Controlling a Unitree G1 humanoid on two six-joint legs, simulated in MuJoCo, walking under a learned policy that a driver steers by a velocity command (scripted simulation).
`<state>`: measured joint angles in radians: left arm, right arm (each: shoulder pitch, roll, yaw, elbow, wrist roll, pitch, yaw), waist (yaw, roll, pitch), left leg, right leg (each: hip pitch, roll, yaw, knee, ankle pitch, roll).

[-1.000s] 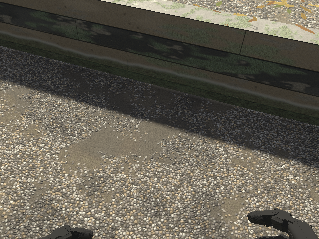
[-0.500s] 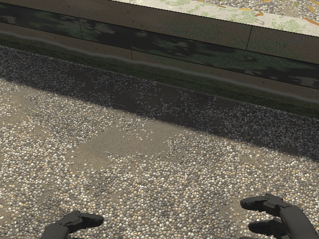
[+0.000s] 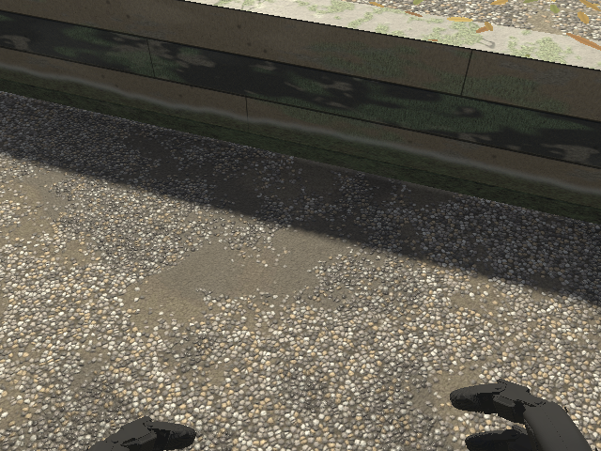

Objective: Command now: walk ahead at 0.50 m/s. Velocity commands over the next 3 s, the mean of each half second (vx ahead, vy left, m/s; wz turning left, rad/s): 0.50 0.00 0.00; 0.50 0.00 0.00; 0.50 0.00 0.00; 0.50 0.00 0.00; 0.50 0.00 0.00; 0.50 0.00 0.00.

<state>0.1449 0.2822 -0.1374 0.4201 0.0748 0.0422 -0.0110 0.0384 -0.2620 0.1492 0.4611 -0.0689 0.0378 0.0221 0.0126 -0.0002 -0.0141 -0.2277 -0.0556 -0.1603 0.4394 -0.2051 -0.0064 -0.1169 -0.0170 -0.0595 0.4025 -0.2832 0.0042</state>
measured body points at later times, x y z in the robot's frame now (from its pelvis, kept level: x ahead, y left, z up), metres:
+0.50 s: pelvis -0.01 +0.00 +0.00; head -0.01 +0.00 +0.45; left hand +0.20 +0.21 -0.05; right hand +0.23 -0.20 -0.04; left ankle +0.02 +0.13 -0.74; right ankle -0.04 -0.12 -0.74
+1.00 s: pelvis +0.00 -0.01 +0.00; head -0.01 -0.01 +0.45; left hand +0.20 +0.20 -0.06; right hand +0.22 -0.20 -0.04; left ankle +0.02 +0.13 -0.74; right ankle -0.04 -0.12 -0.74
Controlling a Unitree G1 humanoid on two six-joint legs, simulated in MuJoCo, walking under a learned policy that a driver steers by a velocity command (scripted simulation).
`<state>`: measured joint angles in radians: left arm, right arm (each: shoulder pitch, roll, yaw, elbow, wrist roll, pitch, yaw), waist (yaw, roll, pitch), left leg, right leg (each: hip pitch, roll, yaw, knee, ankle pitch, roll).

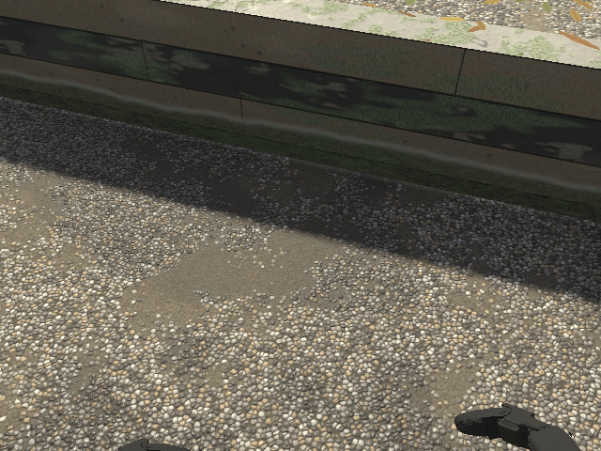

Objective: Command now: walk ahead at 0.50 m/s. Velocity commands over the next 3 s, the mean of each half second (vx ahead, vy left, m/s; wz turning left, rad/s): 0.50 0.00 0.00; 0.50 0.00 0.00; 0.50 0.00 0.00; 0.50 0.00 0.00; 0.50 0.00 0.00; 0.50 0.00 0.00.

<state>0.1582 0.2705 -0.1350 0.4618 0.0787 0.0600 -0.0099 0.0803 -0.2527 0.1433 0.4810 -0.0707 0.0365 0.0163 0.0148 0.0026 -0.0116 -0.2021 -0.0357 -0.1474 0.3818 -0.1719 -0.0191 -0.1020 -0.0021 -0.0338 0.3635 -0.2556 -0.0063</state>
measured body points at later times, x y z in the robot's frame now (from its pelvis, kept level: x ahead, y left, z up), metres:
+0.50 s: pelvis +0.00 +0.00 +0.00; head +0.00 +0.00 +0.45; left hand +0.20 +0.21 -0.06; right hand +0.23 -0.20 -0.05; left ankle +0.02 +0.13 -0.75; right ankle -0.04 -0.11 -0.75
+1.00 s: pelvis +0.00 +0.00 +0.00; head +0.00 +0.00 +0.45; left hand +0.19 +0.21 -0.06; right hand +0.22 -0.20 -0.05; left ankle +0.02 +0.13 -0.75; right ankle -0.04 -0.11 -0.75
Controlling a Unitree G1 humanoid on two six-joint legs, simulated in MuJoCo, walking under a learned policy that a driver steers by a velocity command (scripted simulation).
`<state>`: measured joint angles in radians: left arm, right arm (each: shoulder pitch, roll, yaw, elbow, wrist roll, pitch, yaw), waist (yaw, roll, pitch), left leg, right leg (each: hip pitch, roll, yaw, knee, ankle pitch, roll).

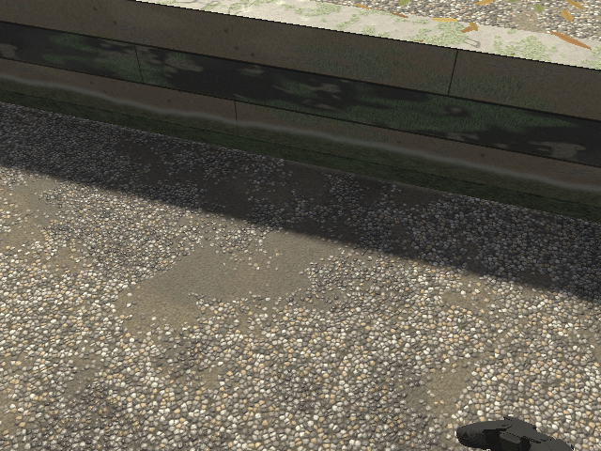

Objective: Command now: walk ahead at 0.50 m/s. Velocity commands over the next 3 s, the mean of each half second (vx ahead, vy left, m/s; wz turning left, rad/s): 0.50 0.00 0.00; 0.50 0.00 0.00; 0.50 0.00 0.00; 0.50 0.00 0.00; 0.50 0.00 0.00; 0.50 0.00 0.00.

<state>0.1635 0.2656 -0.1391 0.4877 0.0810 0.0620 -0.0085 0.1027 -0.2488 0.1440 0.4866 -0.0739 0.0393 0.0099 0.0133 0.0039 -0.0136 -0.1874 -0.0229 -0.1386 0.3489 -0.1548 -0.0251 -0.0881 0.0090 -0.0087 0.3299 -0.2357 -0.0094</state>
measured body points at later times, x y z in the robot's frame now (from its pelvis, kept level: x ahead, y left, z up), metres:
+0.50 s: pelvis +0.00 +0.00 +0.00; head +0.00 +0.00 +0.45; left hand +0.19 +0.21 -0.07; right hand +0.22 -0.20 -0.05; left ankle +0.02 +0.14 -0.75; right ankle -0.04 -0.11 -0.75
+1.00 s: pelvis +0.00 +0.00 +0.00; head -0.01 +0.00 +0.45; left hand +0.19 +0.21 -0.07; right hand +0.21 -0.20 -0.06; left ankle +0.02 +0.14 -0.75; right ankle -0.04 -0.11 -0.75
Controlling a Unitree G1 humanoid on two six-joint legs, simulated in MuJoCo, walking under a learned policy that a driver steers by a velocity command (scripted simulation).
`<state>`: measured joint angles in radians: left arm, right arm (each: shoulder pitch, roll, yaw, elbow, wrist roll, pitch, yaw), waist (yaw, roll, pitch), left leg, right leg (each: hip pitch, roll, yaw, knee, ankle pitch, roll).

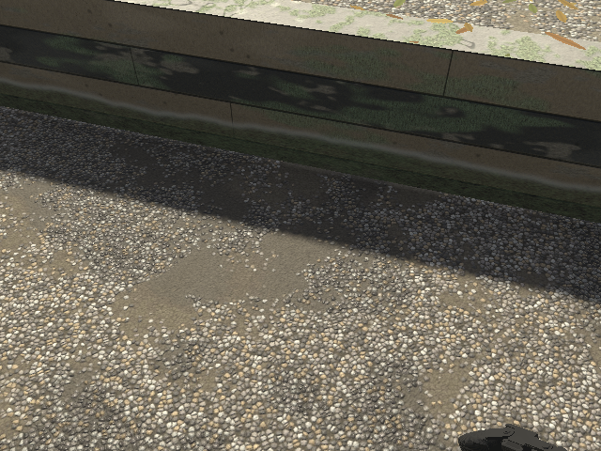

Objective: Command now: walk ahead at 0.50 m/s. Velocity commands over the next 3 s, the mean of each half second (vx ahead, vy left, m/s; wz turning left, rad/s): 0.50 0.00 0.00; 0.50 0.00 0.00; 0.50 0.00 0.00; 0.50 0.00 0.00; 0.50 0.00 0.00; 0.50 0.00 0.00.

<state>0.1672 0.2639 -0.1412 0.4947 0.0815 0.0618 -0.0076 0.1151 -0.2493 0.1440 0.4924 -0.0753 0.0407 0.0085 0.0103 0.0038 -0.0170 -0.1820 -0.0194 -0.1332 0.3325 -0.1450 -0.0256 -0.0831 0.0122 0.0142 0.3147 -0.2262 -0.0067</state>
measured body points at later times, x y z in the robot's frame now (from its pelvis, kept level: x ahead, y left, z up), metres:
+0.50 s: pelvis +0.00 +0.00 +0.00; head +0.00 +0.00 +0.45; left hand +0.19 +0.21 -0.07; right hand +0.21 -0.20 -0.06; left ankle +0.02 +0.14 -0.75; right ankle -0.04 -0.12 -0.75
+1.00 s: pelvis +0.00 +0.00 +0.00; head -0.01 +0.00 +0.45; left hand +0.19 +0.21 -0.07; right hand +0.21 -0.20 -0.06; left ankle +0.02 +0.14 -0.75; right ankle -0.04 -0.12 -0.75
